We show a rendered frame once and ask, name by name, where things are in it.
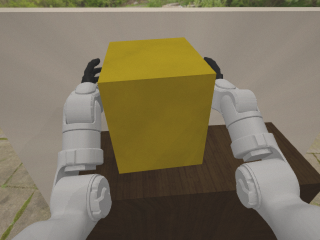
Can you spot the right robot forearm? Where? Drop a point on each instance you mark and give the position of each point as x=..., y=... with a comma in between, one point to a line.
x=250, y=138

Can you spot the left robot upper arm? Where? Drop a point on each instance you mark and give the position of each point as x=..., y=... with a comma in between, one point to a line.
x=77, y=204

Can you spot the robot right hand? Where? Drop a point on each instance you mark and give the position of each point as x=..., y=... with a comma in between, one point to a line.
x=215, y=67

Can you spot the carton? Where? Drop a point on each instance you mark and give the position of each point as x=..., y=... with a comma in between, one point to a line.
x=157, y=96

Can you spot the pedestal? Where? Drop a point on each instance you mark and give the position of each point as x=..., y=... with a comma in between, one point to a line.
x=194, y=202

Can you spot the left robot forearm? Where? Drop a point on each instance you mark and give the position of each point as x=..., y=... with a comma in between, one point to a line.
x=81, y=128

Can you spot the robot left hand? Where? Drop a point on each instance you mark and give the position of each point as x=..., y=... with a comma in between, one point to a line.
x=90, y=72

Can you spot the right robot upper arm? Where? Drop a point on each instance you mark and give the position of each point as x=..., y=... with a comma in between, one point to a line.
x=270, y=187

